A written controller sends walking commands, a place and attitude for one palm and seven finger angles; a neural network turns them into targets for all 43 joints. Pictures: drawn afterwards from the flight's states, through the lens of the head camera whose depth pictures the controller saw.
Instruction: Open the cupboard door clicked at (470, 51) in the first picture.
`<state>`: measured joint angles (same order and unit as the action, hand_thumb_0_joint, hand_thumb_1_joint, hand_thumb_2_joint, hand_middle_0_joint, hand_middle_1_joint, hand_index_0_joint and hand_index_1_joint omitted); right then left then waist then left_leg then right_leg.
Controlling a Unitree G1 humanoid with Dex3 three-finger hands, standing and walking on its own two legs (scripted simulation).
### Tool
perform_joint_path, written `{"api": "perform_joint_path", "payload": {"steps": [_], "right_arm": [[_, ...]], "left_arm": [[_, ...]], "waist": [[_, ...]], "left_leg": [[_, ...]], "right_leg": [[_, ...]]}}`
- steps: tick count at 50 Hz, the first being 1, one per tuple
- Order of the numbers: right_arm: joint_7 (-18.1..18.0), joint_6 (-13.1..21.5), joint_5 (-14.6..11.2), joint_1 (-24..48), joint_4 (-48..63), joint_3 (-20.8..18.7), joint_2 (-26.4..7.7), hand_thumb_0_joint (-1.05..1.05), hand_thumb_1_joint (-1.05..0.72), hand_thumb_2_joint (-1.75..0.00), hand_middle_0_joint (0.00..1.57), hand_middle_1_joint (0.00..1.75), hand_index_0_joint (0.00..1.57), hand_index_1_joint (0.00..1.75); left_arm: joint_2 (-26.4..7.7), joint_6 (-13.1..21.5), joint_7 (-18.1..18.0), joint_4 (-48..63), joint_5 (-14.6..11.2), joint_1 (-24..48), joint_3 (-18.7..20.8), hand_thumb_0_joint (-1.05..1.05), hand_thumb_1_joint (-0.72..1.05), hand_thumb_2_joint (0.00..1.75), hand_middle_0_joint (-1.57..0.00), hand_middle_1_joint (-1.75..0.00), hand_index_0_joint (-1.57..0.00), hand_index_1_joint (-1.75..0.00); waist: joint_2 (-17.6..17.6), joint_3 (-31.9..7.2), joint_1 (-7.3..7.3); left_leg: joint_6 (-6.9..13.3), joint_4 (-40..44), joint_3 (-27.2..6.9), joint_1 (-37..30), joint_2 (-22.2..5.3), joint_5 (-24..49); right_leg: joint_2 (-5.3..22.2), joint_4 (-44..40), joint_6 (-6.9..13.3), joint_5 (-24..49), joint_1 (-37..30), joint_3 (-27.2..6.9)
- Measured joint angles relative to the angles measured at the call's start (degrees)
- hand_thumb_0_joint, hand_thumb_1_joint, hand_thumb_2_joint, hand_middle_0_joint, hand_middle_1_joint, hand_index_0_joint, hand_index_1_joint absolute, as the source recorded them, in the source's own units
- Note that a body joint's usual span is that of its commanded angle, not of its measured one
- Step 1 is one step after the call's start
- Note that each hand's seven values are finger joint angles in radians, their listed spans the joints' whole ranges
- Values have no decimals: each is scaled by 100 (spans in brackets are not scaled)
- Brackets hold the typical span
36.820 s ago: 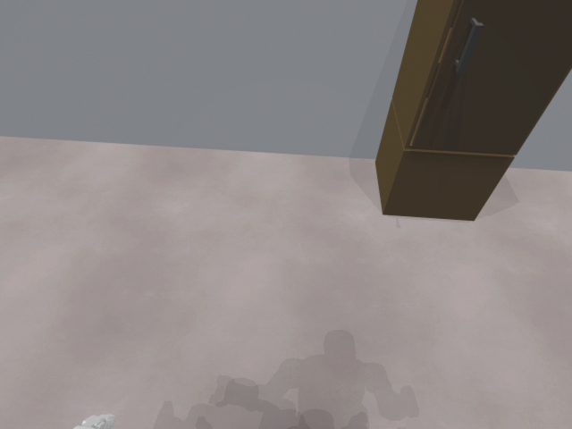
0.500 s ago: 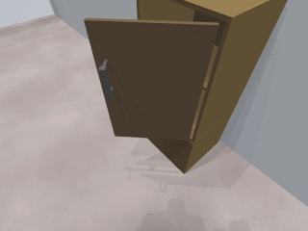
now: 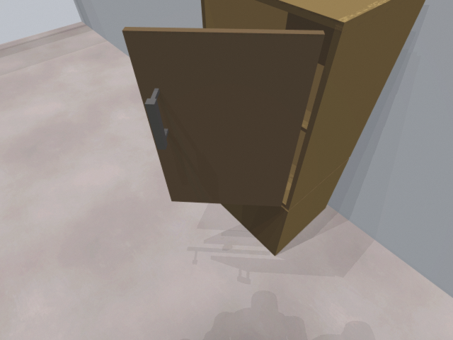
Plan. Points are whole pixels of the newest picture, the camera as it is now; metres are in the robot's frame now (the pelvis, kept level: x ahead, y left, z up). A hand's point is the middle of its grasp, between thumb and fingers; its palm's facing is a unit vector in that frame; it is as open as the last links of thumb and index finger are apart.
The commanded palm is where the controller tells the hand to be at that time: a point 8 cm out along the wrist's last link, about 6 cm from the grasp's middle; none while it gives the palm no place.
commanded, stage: come to a stop and stand still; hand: left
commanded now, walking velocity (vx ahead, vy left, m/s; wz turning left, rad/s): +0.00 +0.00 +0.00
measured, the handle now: (159, 119) +0.58 +0.20 +0.05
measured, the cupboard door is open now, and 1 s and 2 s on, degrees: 45 45 45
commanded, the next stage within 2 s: look again from close up in 0.46 s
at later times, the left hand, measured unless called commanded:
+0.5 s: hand out of the picture +0.04 +0.18 -0.17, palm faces -0.02 -0.97 -0.24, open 7.4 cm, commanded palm none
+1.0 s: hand out of the picture +0.04 +0.19 -0.16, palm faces -0.01 -0.97 -0.25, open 7.4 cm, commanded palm none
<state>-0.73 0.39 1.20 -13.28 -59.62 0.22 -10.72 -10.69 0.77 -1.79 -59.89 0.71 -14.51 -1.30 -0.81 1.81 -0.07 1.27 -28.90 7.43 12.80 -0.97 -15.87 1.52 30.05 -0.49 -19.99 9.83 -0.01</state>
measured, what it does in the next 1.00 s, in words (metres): stands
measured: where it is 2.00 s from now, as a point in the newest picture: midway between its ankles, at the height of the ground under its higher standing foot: outside the picture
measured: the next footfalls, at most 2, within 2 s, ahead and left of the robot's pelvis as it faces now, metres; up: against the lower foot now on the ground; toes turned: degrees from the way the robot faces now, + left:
none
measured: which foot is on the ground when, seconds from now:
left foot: down 0.00-1.00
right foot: down 0.00-1.00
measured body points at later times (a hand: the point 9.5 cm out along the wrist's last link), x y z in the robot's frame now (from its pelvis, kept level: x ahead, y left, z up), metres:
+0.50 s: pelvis +0.01 -0.01 +0.00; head +0.03 -0.01 +0.45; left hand +0.04 +0.23 -0.15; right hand +0.05 -0.26 -0.15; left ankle +0.00 +0.10 -0.74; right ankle -0.04 -0.12 -0.74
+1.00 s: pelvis +0.01 -0.02 +0.01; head +0.03 -0.02 +0.46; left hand +0.05 +0.24 -0.14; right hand +0.07 -0.28 -0.14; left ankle +0.00 +0.10 -0.74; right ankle -0.04 -0.12 -0.74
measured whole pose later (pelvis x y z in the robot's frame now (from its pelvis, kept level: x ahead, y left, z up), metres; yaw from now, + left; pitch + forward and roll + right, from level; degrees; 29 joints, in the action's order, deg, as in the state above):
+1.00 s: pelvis +0.01 -0.02 +0.01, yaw +0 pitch +0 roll +1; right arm -1.0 0.7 1.1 -8.5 -64.2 0.0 -13.1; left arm -14.2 1.1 -0.8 -62.9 0.8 -11.6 -0.4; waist 1.1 2.0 0.5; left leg -0.7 -23.6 6.9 9.8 -2.5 -13.6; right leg -0.4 24.4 1.2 -17.7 6.8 0.5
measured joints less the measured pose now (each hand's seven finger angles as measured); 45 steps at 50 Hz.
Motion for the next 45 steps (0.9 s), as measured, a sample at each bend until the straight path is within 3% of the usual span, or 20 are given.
{"api": "perform_joint_path", "payload": {"steps": [45], "right_arm": [[-31, 28, -14, 484, -431, -25, -215, 1, -91, -90, 20, 30, 20, 30]], "left_arm": [[-330, 28, 91, -292, 6, 280, 87, 0, 90, 90, -20, -30, -20, -30]], "waist": [[194, 10, 60]], "left_leg": [[-189, 476, -48, -286, -151, 195]], "right_leg": [[-183, -517, 165, 201, -299, 47]]}}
